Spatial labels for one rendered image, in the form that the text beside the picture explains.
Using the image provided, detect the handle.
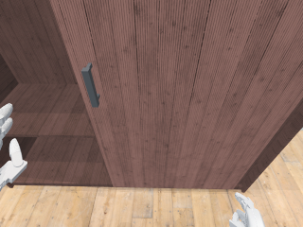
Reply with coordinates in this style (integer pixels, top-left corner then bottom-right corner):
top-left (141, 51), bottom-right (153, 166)
top-left (81, 62), bottom-right (100, 108)

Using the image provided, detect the robot right hand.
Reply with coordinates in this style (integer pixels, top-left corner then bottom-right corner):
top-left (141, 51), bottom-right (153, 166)
top-left (229, 192), bottom-right (266, 227)

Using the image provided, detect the robot left hand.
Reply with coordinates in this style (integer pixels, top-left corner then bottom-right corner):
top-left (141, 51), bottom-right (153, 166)
top-left (0, 103), bottom-right (27, 191)

